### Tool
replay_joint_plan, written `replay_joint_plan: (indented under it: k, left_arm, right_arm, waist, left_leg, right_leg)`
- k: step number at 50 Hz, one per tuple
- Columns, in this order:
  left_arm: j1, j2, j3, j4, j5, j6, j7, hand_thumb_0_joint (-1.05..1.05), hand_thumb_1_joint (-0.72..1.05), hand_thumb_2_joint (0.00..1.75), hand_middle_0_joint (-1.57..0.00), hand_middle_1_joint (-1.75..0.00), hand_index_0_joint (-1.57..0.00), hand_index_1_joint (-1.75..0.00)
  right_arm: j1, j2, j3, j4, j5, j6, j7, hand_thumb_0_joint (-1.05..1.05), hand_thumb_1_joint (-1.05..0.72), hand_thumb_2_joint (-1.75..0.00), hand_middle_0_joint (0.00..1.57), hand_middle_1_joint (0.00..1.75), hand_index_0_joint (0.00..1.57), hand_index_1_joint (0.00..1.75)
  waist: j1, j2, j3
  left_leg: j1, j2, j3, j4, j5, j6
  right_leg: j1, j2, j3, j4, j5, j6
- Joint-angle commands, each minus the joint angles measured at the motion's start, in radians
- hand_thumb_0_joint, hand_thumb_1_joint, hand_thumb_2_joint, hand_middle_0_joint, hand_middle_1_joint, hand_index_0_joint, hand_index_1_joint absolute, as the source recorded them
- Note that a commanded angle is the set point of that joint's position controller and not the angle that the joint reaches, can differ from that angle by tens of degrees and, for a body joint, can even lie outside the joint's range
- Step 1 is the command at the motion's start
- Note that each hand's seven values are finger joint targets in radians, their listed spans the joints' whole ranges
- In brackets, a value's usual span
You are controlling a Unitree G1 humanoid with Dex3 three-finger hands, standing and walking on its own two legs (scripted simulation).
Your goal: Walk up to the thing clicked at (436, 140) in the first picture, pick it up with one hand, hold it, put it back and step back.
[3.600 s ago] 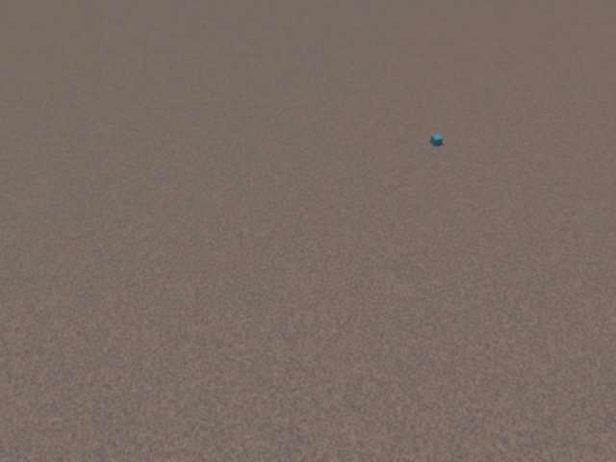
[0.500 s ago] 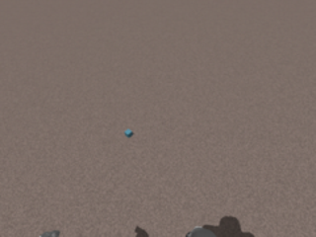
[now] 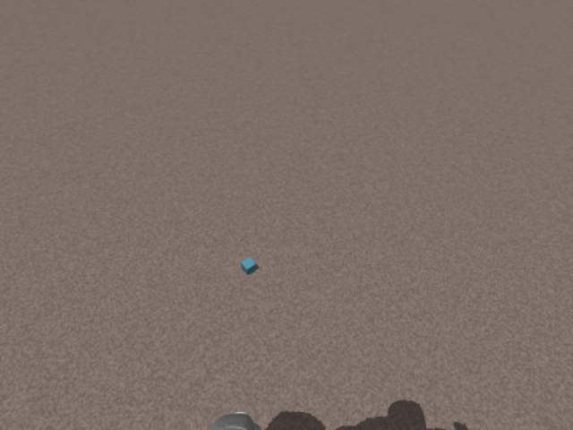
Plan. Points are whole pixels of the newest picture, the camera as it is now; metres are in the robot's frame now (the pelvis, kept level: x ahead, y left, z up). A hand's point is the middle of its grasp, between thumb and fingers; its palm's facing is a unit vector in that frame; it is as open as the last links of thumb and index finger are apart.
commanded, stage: walk up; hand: left
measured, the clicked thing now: (248, 266) +0.78 +0.22 -0.74
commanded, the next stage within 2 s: none
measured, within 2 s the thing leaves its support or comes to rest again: neither
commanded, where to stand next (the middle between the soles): +0.40 +0.01 m, yaw -2 degrees
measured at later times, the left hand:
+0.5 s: hand (155, 340) +0.25 +0.26 -0.11, palm faces -0.04 -0.90 -0.43, open 7.4 cm
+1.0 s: hand (156, 296) +0.35 +0.30 -0.15, palm faces -0.08 -0.93 -0.37, open 7.4 cm
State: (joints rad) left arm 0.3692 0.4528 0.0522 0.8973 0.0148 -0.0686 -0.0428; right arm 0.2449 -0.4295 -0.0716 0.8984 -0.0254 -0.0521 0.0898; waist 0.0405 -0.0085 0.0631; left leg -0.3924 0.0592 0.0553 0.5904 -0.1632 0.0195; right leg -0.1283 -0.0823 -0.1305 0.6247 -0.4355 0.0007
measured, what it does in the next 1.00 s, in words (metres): walks ahead: right foot, then left foot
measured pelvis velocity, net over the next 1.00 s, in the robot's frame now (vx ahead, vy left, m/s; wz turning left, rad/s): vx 0.29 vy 0.02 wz -0.03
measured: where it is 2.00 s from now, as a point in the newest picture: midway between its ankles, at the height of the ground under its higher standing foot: (291, 388)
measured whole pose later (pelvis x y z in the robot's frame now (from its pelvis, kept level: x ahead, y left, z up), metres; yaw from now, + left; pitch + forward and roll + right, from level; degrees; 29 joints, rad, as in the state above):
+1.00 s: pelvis +0.29 +0.02 +0.00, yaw -2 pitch -2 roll +0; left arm 0.27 0.43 0.02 0.93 0.00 -0.03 -0.01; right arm 0.22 -0.39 -0.03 0.87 -0.01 -0.04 0.02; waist 0.00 -0.03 0.11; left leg -0.34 0.04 0.07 0.64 -0.26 0.02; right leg -0.42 -0.05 -0.02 0.87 -0.42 -0.03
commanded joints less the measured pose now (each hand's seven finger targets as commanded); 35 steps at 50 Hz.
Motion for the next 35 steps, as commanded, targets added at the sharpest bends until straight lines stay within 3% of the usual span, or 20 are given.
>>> replay_joint_plan:
  k: [1, 2, 4, 6, 9, 12, 16, 18, 19, 20, 21, 22, 23, 24, 26, 27, 30, 31, 33, 35]
  left_arm:
    - [-0.047, 0.189, 0.043, -0.099, -0.018, -0.023, 0.031, 0.0, 0.9, 0.9, -0.2, -0.3, -0.2, -0.3]
    - [-0.064, 0.213, 0.036, -0.087, -0.022, -0.02, 0.035, 0.0, 0.9, 0.9, -0.2, -0.3, -0.2, -0.3]
    - [-0.019, 0.196, 0.036, -0.055, -0.03, -0.017, 0.029, 0.0, 0.9, 0.9, -0.2, -0.3, -0.2, -0.3]
    - [0.024, 0.179, 0.038, -0.028, -0.023, -0.009, 0.015, 0.0, 0.9, 0.9, -0.2, -0.3, -0.2, -0.3]
    - [-0.038, 0.155, 0.039, -0.051, -0.012, -0.005, -0.002, 0.0, 0.9, 0.9, -0.2, -0.3, -0.2, -0.3]
    - [-0.088, 0.145, 0.044, -0.064, -0.006, -0.009, -0.01, 0.0, 0.9, 0.9, -0.2, -0.3, -0.2, -0.3]
    - [-0.078, 0.144, 0.055, -0.044, -0.006, -0.022, -0.011, 0.0, 0.9, 0.9, -0.2, -0.3, -0.2, -0.3]
    - [0.006, 0.166, 0.07, -0.018, 0.0, -0.032, 0.0, 0.0, 0.9, 0.9, -0.2, -0.3, -0.2, -0.3]
    - [0.09, 0.206, 0.087, -0.003, 0.003, -0.041, 0.012, 0.0, 0.9, 0.9, -0.2, -0.3, -0.2, -0.3]
    - [0.136, 0.307, 0.111, -0.018, 0.005, -0.053, 0.027, 0.0, 0.9, 0.9, -0.2, -0.3, -0.2, -0.3]
    - [0.104, 0.339, 0.106, -0.026, -0.008, -0.046, 0.025, 0.0, 0.9, 0.9, -0.2, -0.3, -0.2, -0.3]
    - [0.056, 0.303, 0.097, -0.051, -0.019, -0.044, 0.027, 0.0, 0.9, 0.9, -0.2, -0.3, -0.2, -0.3]
    - [0.014, 0.272, 0.087, -0.06, -0.027, -0.046, 0.031, 0.0, 0.9, 0.9, -0.2, -0.3, -0.2, -0.3]
    - [0.0, 0.25, 0.078, -0.068, -0.021, -0.046, 0.035, 0.0, 0.9, 0.9, -0.2, -0.3, -0.2, -0.3]
    - [-0.041, 0.234, 0.073, -0.08, -0.017, -0.046, 0.033, 0.0, 0.9, 0.9, -0.2, -0.3, -0.2, -0.3]
    - [-0.033, 0.225, 0.069, -0.082, -0.015, -0.047, 0.031, 0.0, 0.9, 0.9, -0.2, -0.3, -0.2, -0.3]
    - [-0.024, 0.246, 0.077, -0.1, -0.004, -0.047, 0.028, 0.0, 0.9, 0.9, -0.2, -0.3, -0.2, -0.3]
    - [-0.017, 0.245, 0.078, -0.1, -0.007, -0.047, 0.028, 0.0, 0.9, 0.9, -0.2, -0.3, -0.2, -0.3]
    - [-0.045, 0.252, 0.073, -0.111, -0.005, -0.042, 0.027, 0.0, 0.9, 0.9, -0.2, -0.3, -0.2, -0.3]
    - [-0.093, 0.251, 0.063, -0.122, -0.003, -0.032, 0.029, 0.0, 0.9, 0.9, -0.2, -0.3, -0.2, -0.3]
  right_arm:
    - [0.235, -0.361, -0.111, -0.059, 0.026, -0.041, -0.045, 0.0, -0.9, -0.9, 0.2, 0.3, 0.2, 0.3]
    - [0.182, -0.323, -0.099, -0.066, 0.032, -0.035, -0.051, 0.0, -0.9, -0.9, 0.2, 0.3, 0.2, 0.3]
    - [0.093, -0.258, -0.067, -0.098, 0.029, -0.038, -0.06, 0.0, -0.9, -0.9, 0.2, 0.3, 0.2, 0.3]
    - [0.067, -0.241, -0.056, -0.1, 0.029, -0.044, -0.061, 0.0, -0.9, -0.9, 0.2, 0.3, 0.2, 0.3]
    - [0.071, -0.255, -0.061, -0.12, 0.019, -0.045, -0.059, 0.0, -0.9, -0.9, 0.2, 0.3, 0.2, 0.3]
    - [0.078, -0.269, -0.063, -0.125, 0.018, -0.045, -0.053, 0.0, -0.9, -0.9, 0.2, 0.3, 0.2, 0.3]
    - [0.013, -0.257, -0.057, -0.153, 0.021, -0.032, -0.047, 0.0, -0.9, -0.9, 0.2, 0.3, 0.2, 0.3]
    - [0.015, -0.214, -0.038, -0.159, 0.022, -0.024, -0.046, 0.0, -0.9, -0.9, 0.2, 0.3, 0.2, 0.3]
    - [0.054, -0.165, -0.022, -0.162, 0.023, -0.024, -0.048, 0.0, -0.9, -0.9, 0.2, 0.3, 0.2, 0.3]
    - [0.094, -0.088, 0.006, -0.183, 0.024, -0.024, -0.046, 0.0, -0.9, -0.9, 0.2, 0.3, 0.2, 0.3]
    - [0.039, -0.198, -0.026, -0.164, 0.015, -0.011, -0.06, 0.0, -0.9, -0.9, 0.2, 0.3, 0.2, 0.3]
    - [0.017, -0.232, -0.034, -0.145, 0.017, -0.005, -0.065, 0.0, -0.9, -0.9, 0.2, 0.3, 0.2, 0.3]
    - [0.04, -0.216, -0.034, -0.12, 0.027, -0.002, -0.063, 0.0, -0.9, -0.9, 0.2, 0.3, 0.2, 0.3]
    - [0.059, -0.207, -0.031, -0.105, 0.029, -0.002, -0.059, 0.0, -0.9, -0.9, 0.2, 0.3, 0.2, 0.3]
    - [0.111, -0.192, -0.034, -0.077, 0.02, 0.002, -0.047, 0.0, -0.9, -0.9, 0.2, 0.3, 0.2, 0.3]
    - [0.1, -0.184, -0.036, -0.071, 0.016, 0.005, -0.039, 0.0, -0.9, -0.9, 0.2, 0.3, 0.2, 0.3]
    - [0.036, -0.166, -0.038, -0.098, 0.005, 0.008, -0.023, 0.0, -0.9, -0.9, 0.2, 0.3, 0.2, 0.3]
    - [0.022, -0.169, -0.041, -0.1, 0.002, 0.008, -0.02, 0.0, -0.9, -0.9, 0.2, 0.3, 0.2, 0.3]
    - [0.006, -0.169, -0.046, -0.098, 0.001, 0.004, -0.019, 0.0, -0.9, -0.9, 0.2, 0.3, 0.2, 0.3]
    - [0.027, -0.154, -0.045, -0.08, 0.007, -0.002, -0.025, 0.0, -0.9, -0.9, 0.2, 0.3, 0.2, 0.3]
  waist:
    - [-0.15, 0.237, -0.148]
    - [-0.118, 0.122, -0.09]
    - [-0.068, 0.11, -0.026]
    - [-0.043, 0.16, -0.023]
    - [-0.066, 0.178, -0.003]
    - [-0.073, 0.179, -0.001]
    - [-0.033, 0.134, -0.012]
    - [0.017, 0.046, -0.064]
    - [0.059, -0.111, -0.111]
    - [0.061, -0.337, -0.139]
    - [0.065, -0.225, -0.089]
    - [0.042, -0.109, -0.032]
    - [0.025, -0.069, -0.012]
    - [0.009, -0.086, -0.017]
    - [-0.025, -0.132, -0.031]
    - [-0.021, -0.137, -0.032]
    - [-0.002, -0.164, -0.026]
    - [0.002, -0.147, -0.019]
    - [-0.008, -0.142, -0.011]
    - [-0.039, -0.136, -0.016]
  left_leg:
    - [0.516, 0.374, -0.694, -0.312, -0.205, 0.261]
    - [0.43, 0.346, -0.569, -0.291, -0.11, 0.259]
    - [0.322, 0.26, -0.352, -0.281, 0.0, 0.211]
    - [0.228, 0.222, -0.226, -0.281, 0.076, 0.198]
    - [0.214, 0.226, -0.193, -0.305, 0.039, 0.237]
    - [0.186, 0.212, -0.175, -0.317, -0.034, 0.224]
    - [0.077, 0.18, -0.123, -0.224, -0.122, 0.184]
    - [0.023, 0.127, -0.068, -0.045, -0.071, 0.136]
    - [-0.044, 0.067, -0.018, 0.188, -0.073, 0.104]
    - [-0.24, -0.056, 0.035, 0.47, -0.347, 0.038]
    - [-0.309, -0.046, -0.048, 0.548, -0.414, 0.029]
    - [-0.317, 0.001, -0.116, 0.572, -0.355, 0.022]
    - [-0.303, 0.016, -0.135, 0.561, -0.286, 0.019]
    - [-0.274, 0.026, -0.122, 0.521, -0.255, 0.02]
    - [-0.169, 0.04, -0.099, 0.411, -0.221, 0.004]
    - [-0.15, 0.028, -0.074, 0.372, -0.213, 0.003]
    - [-0.124, 0.039, -0.046, 0.221, -0.167, -0.011]
    - [-0.105, 0.04, -0.039, 0.195, -0.136, -0.016]
    - [-0.033, 0.034, -0.022, 0.129, -0.104, -0.016]
    - [0.075, 0.011, -0.004, 0.055, -0.047, -0.011]
  right_leg:
    - [-0.567, 0.063, 0.137, 0.56, -0.1, -0.053]
    - [-0.567, 0.036, 0.196, 0.602, -0.048, -0.052]
    - [-0.509, -0.016, 0.212, 0.51, 0.039, -0.051]
    - [-0.417, -0.034, 0.175, 0.409, 0.084, -0.029]
    - [-0.41, -0.038, 0.127, 0.249, 0.092, -0.003]
    - [-0.357, -0.03, 0.101, 0.123, 0.188, -0.004]
    - [-0.162, 0.021, 0.062, -0.016, 0.267, -0.016]
    - [0.031, 0.067, 0.037, -0.084, 0.267, -0.028]
    - [0.166, 0.013, 0.144, -0.18, 0.146, -0.056]
    - [0.257, -0.274, 0.604, -0.326, -0.014, -0.142]
    - [0.178, -0.383, 0.819, -0.381, -0.085, -0.275]
    - [0.111, -0.37, 0.749, -0.38, -0.049, -0.293]
    - [0.092, -0.305, 0.605, -0.362, 0.045, -0.258]
    - [0.069, -0.258, 0.518, -0.341, 0.137, -0.234]
    - [-0.02, -0.207, 0.358, -0.325, 0.244, -0.218]
    - [-0.038, -0.181, 0.314, -0.322, 0.264, -0.215]
    - [-0.07, -0.193, 0.291, -0.331, 0.178, -0.234]
    - [-0.088, -0.182, 0.277, -0.335, 0.131, -0.226]
    - [-0.158, -0.179, 0.263, -0.327, 0.045, -0.218]
    - [-0.226, -0.175, 0.232, -0.263, 0.081, -0.202]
